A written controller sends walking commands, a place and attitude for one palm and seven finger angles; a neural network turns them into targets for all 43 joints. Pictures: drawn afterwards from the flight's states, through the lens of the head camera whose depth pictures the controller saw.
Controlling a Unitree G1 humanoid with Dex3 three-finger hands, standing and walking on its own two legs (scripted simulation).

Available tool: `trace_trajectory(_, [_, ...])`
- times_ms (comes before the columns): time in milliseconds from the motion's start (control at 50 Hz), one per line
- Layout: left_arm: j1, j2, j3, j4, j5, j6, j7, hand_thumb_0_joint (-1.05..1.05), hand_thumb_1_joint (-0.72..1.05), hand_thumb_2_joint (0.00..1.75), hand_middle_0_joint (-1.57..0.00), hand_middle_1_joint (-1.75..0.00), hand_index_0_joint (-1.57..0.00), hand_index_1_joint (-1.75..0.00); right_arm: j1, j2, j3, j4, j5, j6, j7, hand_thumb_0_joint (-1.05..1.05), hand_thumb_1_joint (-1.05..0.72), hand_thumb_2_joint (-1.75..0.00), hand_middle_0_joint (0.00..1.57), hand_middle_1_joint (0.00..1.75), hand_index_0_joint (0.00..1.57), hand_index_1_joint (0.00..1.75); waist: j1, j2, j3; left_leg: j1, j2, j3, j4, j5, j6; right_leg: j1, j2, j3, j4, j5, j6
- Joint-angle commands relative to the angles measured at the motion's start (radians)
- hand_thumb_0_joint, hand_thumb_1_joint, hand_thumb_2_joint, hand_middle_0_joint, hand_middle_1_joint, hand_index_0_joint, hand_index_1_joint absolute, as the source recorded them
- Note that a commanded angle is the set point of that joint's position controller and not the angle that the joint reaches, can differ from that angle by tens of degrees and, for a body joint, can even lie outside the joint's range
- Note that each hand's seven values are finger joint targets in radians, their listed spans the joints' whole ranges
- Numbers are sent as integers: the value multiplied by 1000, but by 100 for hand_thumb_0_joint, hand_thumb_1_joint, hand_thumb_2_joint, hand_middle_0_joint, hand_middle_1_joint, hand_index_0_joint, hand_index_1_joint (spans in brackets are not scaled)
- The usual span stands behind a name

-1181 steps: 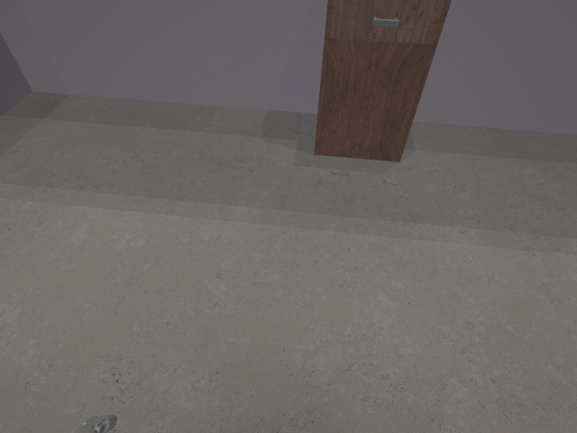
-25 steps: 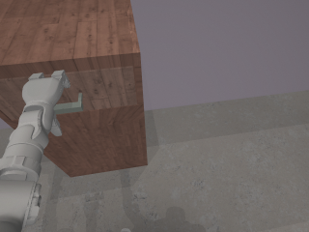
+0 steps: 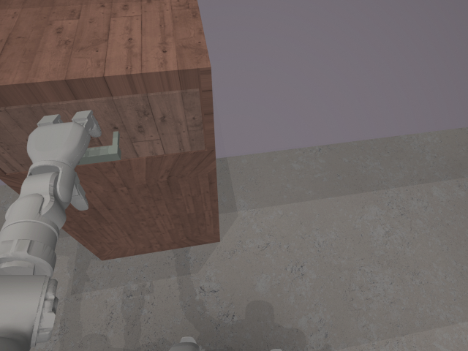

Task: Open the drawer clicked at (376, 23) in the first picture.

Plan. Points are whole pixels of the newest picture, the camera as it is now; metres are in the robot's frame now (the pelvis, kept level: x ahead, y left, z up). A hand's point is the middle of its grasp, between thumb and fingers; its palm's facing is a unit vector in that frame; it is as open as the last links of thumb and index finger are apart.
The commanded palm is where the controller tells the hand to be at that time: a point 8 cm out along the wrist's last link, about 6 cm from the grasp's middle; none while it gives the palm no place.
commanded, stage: lower the fingers behind the handle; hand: left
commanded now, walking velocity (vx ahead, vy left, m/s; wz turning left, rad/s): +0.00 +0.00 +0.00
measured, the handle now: (93, 147) +0.50 +0.28 +0.01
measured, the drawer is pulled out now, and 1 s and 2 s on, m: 0.00 0.00 0.00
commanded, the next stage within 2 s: lift the fingers back up to retry in 1.22 s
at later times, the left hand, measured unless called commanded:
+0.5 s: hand (76, 166) +0.44 +0.30 +0.02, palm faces -0.05 -0.01 -1.00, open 13.8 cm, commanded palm +0.43 +0.28 +0.06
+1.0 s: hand (77, 167) +0.44 +0.29 +0.02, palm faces -0.05 +0.02 -1.00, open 13.8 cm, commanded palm +0.43 +0.28 +0.04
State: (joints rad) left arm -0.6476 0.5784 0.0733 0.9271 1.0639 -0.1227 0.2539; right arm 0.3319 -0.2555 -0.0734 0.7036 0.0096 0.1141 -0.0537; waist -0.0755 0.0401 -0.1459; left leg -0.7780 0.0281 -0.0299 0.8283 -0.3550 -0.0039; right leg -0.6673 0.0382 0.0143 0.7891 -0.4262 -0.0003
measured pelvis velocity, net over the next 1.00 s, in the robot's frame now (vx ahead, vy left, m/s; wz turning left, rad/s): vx -0.02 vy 0.00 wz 0.00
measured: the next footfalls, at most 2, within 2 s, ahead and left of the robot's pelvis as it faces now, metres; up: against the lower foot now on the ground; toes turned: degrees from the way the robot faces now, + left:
none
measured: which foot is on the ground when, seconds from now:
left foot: down 0.00-1.00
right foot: down 0.00-1.00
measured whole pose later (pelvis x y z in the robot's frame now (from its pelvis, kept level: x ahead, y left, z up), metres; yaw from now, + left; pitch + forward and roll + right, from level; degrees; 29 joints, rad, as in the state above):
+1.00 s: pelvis -0.02 +0.00 -0.02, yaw +0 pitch +21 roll -2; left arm -0.77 0.60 -0.01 1.05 1.07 -0.03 0.31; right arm 0.35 -0.25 -0.04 0.69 0.01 0.11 -0.04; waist -0.09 0.05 -0.17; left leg -0.94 0.03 -0.04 0.95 -0.37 0.00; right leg -0.83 0.04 0.00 0.91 -0.45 0.00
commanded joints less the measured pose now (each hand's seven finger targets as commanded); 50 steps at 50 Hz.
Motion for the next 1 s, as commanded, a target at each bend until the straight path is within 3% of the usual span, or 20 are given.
trace_trajectory(0, [-412, 298, 77, -166, 6, 40, 80, 0, -50, 30, -30, -120, -30, -120, 100, -155, -49, -66, -3, -22, -2, 0, -90, -90, 20, 30, 20, 30, 2, 95, -387, 325, -46, 59, -33, 365, 48, 72, 37, -40, -69, 386, -30])
trace_trajectory(20, [-429, 315, 87, -177, 12, 46, 85, 0, -50, 30, -30, -120, -30, -120, 103, -157, -48, -66, -1, -22, -2, 0, -90, -90, 20, 30, 20, 30, 5, 85, -405, 329, -42, 54, -35, 377, 47, 70, 38, -42, -67, 390, -29])
trace_trajectory(100, [-426, 241, 28, -157, -1, 72, 72, 0, -50, 30, -30, -120, -30, -120, 117, -159, -53, -58, -7, -23, 3, 0, -90, -90, 20, 30, 20, 30, -14, 92, -411, 374, -32, 49, -31, 400, 44, 45, 43, -51, -68, 380, -31])
trace_trajectory(160, [-420, 265, 47, -133, -11, 72, 51, 0, -50, 30, -30, -120, -30, -120, 119, -165, -48, -50, -8, -20, -2, 0, -90, -90, 20, 30, 20, 30, -18, 43, -389, 345, -31, 45, -33, 389, 49, 62, 41, -48, -74, 389, -30])
trace_trajectory(220, [-418, 295, 64, -138, 3, 55, 51, 0, -50, 30, -30, -120, -30, -120, 116, -163, -42, -55, -3, -16, -6, 0, -90, -90, 20, 30, 20, 30, -7, 47, -378, 319, -34, 43, -39, 350, 49, 44, 40, -47, -71, 352, -28])
trace_trajectory(240, [-414, 267, 41, -135, 7, 52, 53, 0, -50, 30, -30, -120, -30, -120, 115, -160, -44, -54, -7, -19, -4, 0, -90, -90, 20, 30, 20, 30, -11, 88, -363, 327, -34, 46, -34, 357, 47, 27, 41, -48, -66, 347, -33])
trace_trajectory(300, [-357, 235, 32, -84, 8, 53, 54, 0, -50, 30, -30, -120, -30, -120, 118, -160, -45, -51, -10, -16, 0, 0, -90, -90, 20, 30, 20, 30, -11, 58, -323, 315, -28, 40, -31, 344, 45, -6, 44, -57, -64, 316, -35])
trace_trajectory(360, [-392, 190, 1, -100, 4, 47, 60, 0, -50, 30, -30, -120, -30, -120, 125, -155, -47, -53, -11, -20, 6, 0, -90, -90, 20, 30, 20, 30, -23, 66, -329, 323, -25, 35, -30, 335, 44, -35, 45, -60, -64, 292, -38])
trace_trajectory(400, [-344, 196, 12, -69, 3, 53, 66, 0, -50, 30, -30, -120, -30, -120, 126, -157, -48, -56, -11, -18, 8, 0, -90, -90, 20, 30, 20, 30, -11, 56, -335, 315, -26, 38, -26, 317, 44, -35, 46, -60, -58, 279, -36])
trace_trajectory(420, [-380, 208, 10, -74, 10, 55, 69, 0, -50, 30, -30, -120, -30, -120, 129, -159, -45, -58, -7, -16, 6, 0, -90, -90, 20, 30, 20, 30, -22, 28, -341, 303, -26, 31, -26, 304, 44, -44, 45, -58, -58, 272, -33])
trace_trajectory(440, [-390, 175, -17, -65, 8, 59, 69, 0, -50, 30, -30, -120, -30, -120, 132, -157, -47, -54, -10, -18, 7, 0, -90, -90, 20, 30, 20, 30, -28, 44, -328, 299, -27, 35, -22, 303, 45, -51, 44, -60, -56, 271, -35])
trace_trajectory(520, [-400, 184, -14, -42, 16, 74, 74, 0, -50, 30, -30, -120, -30, -120, 138, -159, -46, -53, -9, -16, 9, 0, -90, -90, 20, 30, 20, 30, -26, 35, -339, 288, -25, 31, -16, 288, 44, -69, 44, -59, -49, 257, -33])
trace_trajectory(560, [-399, 145, -41, -22, 8, 83, 68, 0, -50, 30, -30, -120, -30, -120, 141, -157, -44, -52, -11, -16, 12, 0, -90, -90, 20, 30, 20, 30, -38, 22, -325, 276, -28, 30, -13, 278, 46, -68, 43, -60, -52, 253, -36])
trace_trajectory(580, [-407, 165, -29, -25, 15, 80, 71, 0, -50, 30, -30, -120, -30, -120, 141, -158, -44, -53, -8, -15, 9, 0, -90, -90, 20, 30, 20, 30, -33, 23, -340, 277, -25, 30, -12, 274, 46, -72, 43, -57, -47, 253, -32])
trace_trajectory(740, [-396, 112, -84, 49, 11, 96, 52, 0, -50, 30, -30, -120, -30, -120, 138, -156, -35, -62, -7, -20, 6, 0, -90, -90, 20, 30, 20, 30, -53, 8, -257, 202, -32, 33, -1, 168, 50, -121, 39, -58, -48, 177, -32])
trace_trajectory(760, [-401, 126, -70, 56, 6, 96, 48, 0, -50, 30, -30, -120, -30, -120, 142, -160, -33, -58, -7, -19, 6, 0, -90, -90, 20, 30, 20, 30, -55, -25, -255, 186, -31, 31, 3, 164, 54, -112, 39, -56, -49, 180, -31])
trace_trajectory(820, [-394, 168, -53, 47, 3, 89, 40, 0, -50, 30, -30, -120, -30, -120, 142, -160, -27, -70, -4, -19, 0, 0, -90, -90, 20, 30, 20, 30, -44, -16, -301, 162, -38, 41, 20, 159, 57, -92, 36, -43, -36, 198, -26])
trace_trajectory(880, [-407, 169, -62, 52, -1, 85, 30, 0, -50, 30, -30, -120, -30, -120, 145, -159, -24, -74, 0, -19, -4, 0, -90, -90, 20, 30, 20, 30, -55, -19, -300, 148, -39, 43, 27, 146, 58, -95, 35, -40, -33, 194, -22])
trace_trajectory(920, [-400, 211, -34, 60, 0, 85, 28, 0, -50, 30, -30, -120, -30, -120, 145, -163, -20, -75, 1, -19, -5, 0, -90, -90, 20, 30, 20, 30, -46, -21, -287, 125, -40, 44, 30, 137, 58, -92, 35, -39, -30, 191, -22])
trace_trajectory(980, [-421, 202, -44, 42, -3, 78, 25, 0, -50, 30, -30, -120, -30, -120, 149, -161, -21, -77, 2, -22, -6, 0, -90, -90, 20, 30, 20, 30, -50, -8, -313, 134, -40, 46, 37, 142, 60, -92, 35, -35, -28, 195, -20])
